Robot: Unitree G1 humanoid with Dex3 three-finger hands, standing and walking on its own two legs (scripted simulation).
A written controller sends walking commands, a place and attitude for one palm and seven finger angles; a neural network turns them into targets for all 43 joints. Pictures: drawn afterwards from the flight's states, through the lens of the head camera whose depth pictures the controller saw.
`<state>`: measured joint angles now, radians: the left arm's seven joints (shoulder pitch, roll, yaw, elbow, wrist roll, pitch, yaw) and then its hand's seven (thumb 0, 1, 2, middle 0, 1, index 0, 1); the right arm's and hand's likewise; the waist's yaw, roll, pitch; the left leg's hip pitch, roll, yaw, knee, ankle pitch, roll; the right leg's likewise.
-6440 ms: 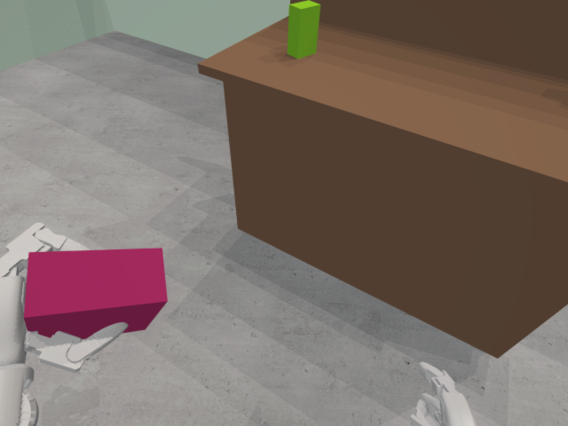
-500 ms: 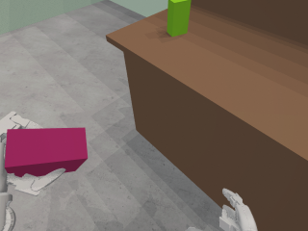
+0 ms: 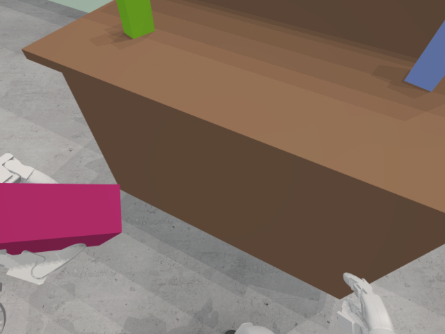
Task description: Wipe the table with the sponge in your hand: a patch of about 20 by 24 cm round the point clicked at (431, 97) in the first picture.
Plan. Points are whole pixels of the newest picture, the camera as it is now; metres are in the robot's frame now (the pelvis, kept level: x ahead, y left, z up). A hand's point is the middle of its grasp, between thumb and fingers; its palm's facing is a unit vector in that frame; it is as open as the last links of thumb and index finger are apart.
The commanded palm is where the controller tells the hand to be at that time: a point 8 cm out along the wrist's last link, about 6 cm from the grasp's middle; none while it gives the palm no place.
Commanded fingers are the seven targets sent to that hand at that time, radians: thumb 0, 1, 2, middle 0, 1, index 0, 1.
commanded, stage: turn to face it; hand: left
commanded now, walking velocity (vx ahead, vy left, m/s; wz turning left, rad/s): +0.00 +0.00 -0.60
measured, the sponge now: (76, 219) +0.23 +0.22 +0.15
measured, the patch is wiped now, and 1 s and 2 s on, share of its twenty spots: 0.00 0.00 0.00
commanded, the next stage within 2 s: take the last steps up to it in 1.28 s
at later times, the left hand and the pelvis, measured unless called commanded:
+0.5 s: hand (167, 214) +0.23 +0.10 +0.17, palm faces +0.03 -0.84 -0.54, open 10.3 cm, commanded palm +0.19 +0.16 +0.19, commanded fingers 0.00 0.10 1.30 -1.20 -1.60 -1.20 -1.60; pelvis -0.05 -0.05 +0.01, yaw -18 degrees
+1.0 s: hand (257, 244) +0.21 -0.01 +0.16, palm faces -0.18 -0.85 -0.49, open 10.3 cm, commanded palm +0.17 +0.07 +0.19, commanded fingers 0.00 0.10 1.30 -1.20 -1.60 -1.20 -1.60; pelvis -0.12 -0.06 -0.01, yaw -35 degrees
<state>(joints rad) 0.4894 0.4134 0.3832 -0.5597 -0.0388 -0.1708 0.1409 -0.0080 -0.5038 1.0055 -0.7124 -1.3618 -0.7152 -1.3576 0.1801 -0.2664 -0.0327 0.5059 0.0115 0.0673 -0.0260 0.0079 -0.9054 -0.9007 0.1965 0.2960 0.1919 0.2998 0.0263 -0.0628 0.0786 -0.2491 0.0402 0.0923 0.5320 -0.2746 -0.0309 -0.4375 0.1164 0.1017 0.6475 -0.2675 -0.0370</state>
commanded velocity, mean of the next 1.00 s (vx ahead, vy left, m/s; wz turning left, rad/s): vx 0.00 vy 0.00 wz -0.56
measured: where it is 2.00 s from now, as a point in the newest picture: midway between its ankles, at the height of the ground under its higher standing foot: outside the picture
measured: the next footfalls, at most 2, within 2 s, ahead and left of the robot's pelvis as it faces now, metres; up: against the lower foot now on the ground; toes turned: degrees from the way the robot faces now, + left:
right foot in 0.20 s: +0.03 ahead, -0.14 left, +0.00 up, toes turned -13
left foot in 0.66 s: +0.01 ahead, +0.09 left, +0.00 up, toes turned -19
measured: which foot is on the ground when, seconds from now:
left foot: down 0.00-0.22, up 0.24-0.64, down 0.66-0.94, up 0.96-1.00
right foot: up 0.00-0.18, down 0.20-0.66, up 0.68-0.90, down 0.92-1.00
